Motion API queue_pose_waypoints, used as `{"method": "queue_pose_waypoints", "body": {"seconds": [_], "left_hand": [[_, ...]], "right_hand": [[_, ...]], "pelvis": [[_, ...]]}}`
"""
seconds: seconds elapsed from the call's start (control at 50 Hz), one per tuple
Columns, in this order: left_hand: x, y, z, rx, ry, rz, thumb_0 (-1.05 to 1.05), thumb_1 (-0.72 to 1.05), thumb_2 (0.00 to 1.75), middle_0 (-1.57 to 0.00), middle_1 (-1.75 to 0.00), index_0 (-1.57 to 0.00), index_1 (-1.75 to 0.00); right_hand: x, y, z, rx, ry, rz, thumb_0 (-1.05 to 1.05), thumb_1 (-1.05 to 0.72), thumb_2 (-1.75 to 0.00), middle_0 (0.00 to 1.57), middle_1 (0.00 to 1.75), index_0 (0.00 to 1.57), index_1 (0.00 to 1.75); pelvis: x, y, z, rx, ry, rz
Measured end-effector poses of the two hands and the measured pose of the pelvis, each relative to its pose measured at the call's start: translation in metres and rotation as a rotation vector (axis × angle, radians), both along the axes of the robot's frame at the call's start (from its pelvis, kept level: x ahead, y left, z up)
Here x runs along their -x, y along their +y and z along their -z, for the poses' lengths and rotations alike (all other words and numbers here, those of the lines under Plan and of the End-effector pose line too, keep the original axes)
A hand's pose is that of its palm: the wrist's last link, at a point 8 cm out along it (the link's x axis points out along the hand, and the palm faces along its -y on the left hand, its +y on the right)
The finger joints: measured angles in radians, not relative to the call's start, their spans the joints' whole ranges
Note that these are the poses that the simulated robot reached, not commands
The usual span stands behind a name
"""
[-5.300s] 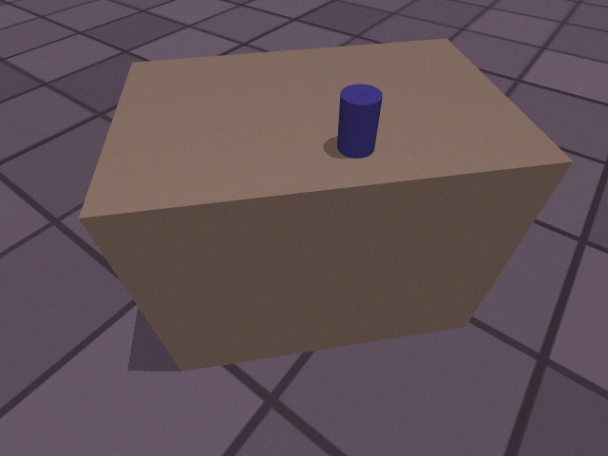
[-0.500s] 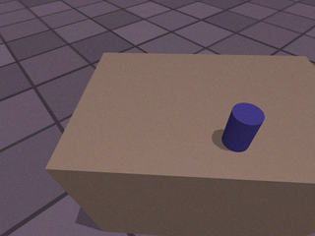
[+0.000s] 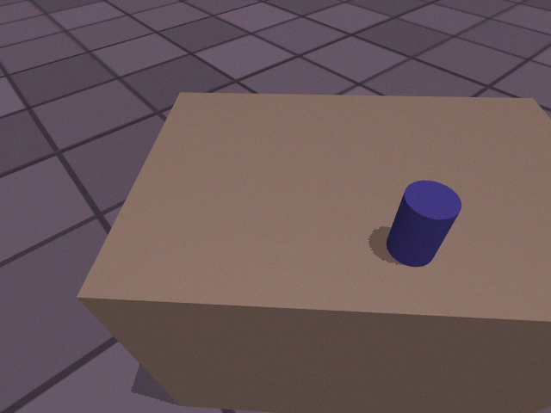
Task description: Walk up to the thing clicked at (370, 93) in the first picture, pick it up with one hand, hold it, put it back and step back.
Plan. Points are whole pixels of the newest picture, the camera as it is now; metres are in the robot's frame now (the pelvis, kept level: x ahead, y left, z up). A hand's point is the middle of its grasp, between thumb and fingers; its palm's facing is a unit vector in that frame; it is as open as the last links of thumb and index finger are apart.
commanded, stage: stand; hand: right
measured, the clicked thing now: (420, 225) +0.42 -0.20 +0.03
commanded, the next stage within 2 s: rise first in 0.66 s
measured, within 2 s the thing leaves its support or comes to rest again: neither
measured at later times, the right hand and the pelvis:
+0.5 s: hand out of the picture +0.07 -0.25 -0.16, palm faces -0.02 +0.94 -0.34, open 7.4 cm; pelvis +0.00 +0.00 +0.00, yaw +0 degrees
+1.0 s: hand out of the picture +0.17 -0.24 -0.12, palm faces +0.20 +0.93 -0.31, open 11.0 cm; pelvis -0.01 +0.01 -0.01, yaw -1 degrees
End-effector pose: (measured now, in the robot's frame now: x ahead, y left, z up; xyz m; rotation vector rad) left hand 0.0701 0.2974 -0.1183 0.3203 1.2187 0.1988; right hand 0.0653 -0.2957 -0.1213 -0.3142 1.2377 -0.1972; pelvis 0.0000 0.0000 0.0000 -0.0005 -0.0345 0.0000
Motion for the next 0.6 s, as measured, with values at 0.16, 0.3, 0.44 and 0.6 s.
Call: {"method": "queue_pose_waypoints", "body": {"seconds": [0.16, 0.3, 0.44, 0.6], "left_hand": [[0.0000, 0.0008, 0.0005, 0.000, 0.002, 0.002, 0.01, 0.91, 0.90, -0.20, -0.30, -0.21, -0.30], [0.0008, 0.0017, 0.0005, 0.001, 0.006, 0.001, 0.01, 0.91, 0.90, -0.20, -0.30, -0.21, -0.30], [0.0017, 0.0024, 0.0009, 0.001, 0.009, 0.000, 0.01, 0.91, 0.90, -0.20, -0.30, -0.21, -0.30], [0.0023, 0.0025, 0.0016, 0.003, 0.016, 0.001, 0.01, 0.91, 0.90, -0.20, -0.30, -0.21, -0.30]], "right_hand": [[-0.0003, 0.0001, -0.0009, 0.002, -0.001, -0.001, 0.01, -0.90, -0.90, 0.21, 0.30, 0.20, 0.30], [0.0001, 0.0006, -0.0007, 0.002, 0.000, 0.002, 0.01, -0.90, -0.90, 0.21, 0.30, 0.20, 0.30], [-0.0002, 0.0020, -0.0008, 0.001, 0.000, 0.002, 0.01, -0.90, -0.90, 0.21, 0.30, 0.20, 0.30], [-0.0004, 0.0028, -0.0006, 0.001, 0.003, 0.003, 0.01, -0.90, -0.90, 0.21, 0.30, 0.20, 0.30]], "pelvis": [[-0.0003, 0.0003, -0.0001, 0.000, 0.002, 0.001], [-0.0011, 0.0013, -0.0001, 0.000, 0.000, 0.004], [-0.0012, 0.0019, -0.0002, 0.000, -0.001, 0.005], [-0.0019, 0.0026, -0.0002, 0.000, 0.001, 0.007]]}}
